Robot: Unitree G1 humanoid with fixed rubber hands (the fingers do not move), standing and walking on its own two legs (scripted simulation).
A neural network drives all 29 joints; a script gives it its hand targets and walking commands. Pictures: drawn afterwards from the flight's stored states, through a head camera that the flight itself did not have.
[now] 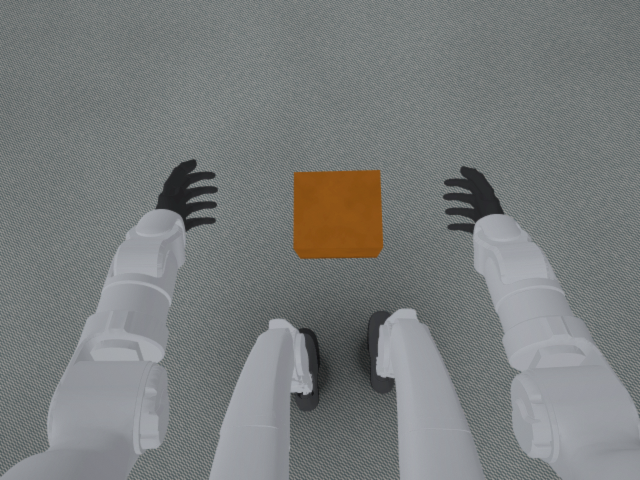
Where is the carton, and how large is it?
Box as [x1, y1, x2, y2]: [293, 170, 382, 258]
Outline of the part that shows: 379,170 294,172 293,248 300,258 377,256 382,248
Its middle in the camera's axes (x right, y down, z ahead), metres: +0.04 -0.06 +1.01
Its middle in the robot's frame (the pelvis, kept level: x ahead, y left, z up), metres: +0.53 +0.01 -0.59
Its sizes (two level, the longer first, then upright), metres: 0.211 0.191 0.163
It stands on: the floor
